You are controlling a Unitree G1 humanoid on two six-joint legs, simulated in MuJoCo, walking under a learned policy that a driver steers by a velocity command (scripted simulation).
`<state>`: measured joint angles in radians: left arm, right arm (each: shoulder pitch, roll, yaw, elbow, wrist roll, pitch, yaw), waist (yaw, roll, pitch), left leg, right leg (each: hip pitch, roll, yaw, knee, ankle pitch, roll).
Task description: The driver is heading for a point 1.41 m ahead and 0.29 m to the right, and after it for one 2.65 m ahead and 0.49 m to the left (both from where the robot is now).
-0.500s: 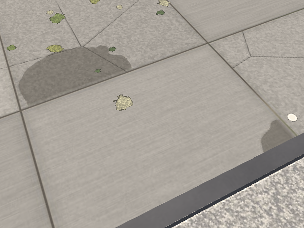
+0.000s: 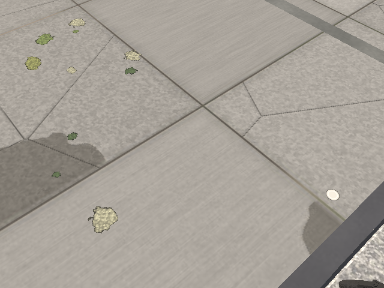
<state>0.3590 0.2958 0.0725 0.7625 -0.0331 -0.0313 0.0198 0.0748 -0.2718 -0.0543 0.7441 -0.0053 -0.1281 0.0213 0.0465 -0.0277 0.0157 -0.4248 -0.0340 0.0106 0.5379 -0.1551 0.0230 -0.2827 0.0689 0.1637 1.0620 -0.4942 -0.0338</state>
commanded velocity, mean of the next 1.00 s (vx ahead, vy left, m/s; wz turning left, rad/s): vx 0.35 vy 0.00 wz -0.46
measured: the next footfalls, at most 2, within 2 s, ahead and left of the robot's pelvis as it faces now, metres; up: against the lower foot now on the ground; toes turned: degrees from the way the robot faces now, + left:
right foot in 0.44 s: +0.36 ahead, -0.18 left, +0.00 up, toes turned -19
left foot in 0.90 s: +0.60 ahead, -0.05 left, +0.00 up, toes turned -28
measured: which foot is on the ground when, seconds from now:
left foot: down 0.00-0.46, up 0.48-0.88, down 0.90-1.00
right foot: up 0.00-0.42, down 0.44-0.92, up 0.94-1.00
